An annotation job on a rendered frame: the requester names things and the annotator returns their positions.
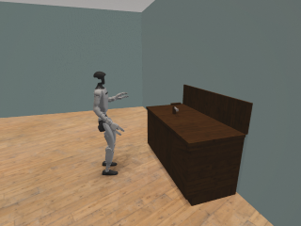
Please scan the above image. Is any right robot hand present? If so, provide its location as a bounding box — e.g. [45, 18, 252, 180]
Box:
[110, 122, 124, 136]

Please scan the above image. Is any counter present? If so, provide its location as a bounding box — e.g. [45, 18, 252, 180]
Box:
[146, 84, 253, 206]

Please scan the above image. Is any robot right forearm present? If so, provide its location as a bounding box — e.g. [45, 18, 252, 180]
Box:
[94, 107, 112, 126]

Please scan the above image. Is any left robot foot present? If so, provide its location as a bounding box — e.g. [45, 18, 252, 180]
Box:
[102, 161, 117, 167]

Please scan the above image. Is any left robot hand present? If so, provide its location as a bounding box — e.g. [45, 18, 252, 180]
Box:
[116, 92, 129, 100]

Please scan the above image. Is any left robot thigh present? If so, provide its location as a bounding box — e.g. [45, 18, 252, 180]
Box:
[107, 118, 117, 146]

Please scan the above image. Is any robot right upper arm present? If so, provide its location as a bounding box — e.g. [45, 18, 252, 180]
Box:
[93, 89, 103, 111]

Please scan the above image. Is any robot left forearm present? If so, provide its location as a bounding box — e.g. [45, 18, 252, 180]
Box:
[108, 96, 117, 103]

